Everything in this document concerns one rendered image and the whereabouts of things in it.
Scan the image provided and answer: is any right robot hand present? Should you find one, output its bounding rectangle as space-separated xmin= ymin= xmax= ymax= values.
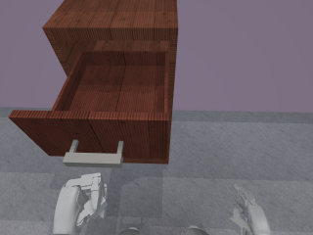
xmin=230 ymin=184 xmax=272 ymax=235

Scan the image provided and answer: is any left robot hand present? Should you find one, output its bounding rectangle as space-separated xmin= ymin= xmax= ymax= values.
xmin=53 ymin=172 xmax=109 ymax=235

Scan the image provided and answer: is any drawer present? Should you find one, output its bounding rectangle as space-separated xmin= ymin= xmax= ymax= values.
xmin=9 ymin=50 xmax=169 ymax=160

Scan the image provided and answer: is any cabinet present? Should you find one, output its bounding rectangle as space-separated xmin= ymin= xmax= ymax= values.
xmin=42 ymin=0 xmax=179 ymax=165

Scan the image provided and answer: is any handle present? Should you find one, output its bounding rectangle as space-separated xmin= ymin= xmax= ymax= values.
xmin=63 ymin=139 xmax=124 ymax=168

